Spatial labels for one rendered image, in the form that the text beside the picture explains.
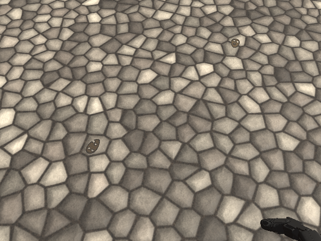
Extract robot right hand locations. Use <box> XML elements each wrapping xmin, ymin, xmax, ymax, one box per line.
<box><xmin>260</xmin><ymin>217</ymin><xmax>321</xmax><ymax>241</ymax></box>

